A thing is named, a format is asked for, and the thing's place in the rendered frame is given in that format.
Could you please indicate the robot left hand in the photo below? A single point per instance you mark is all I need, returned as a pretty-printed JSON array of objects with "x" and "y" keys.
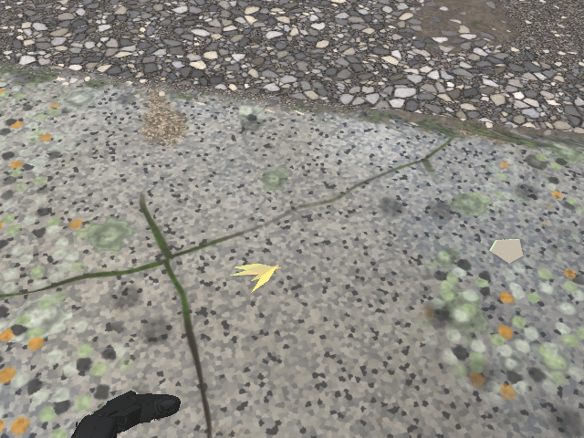
[{"x": 124, "y": 412}]

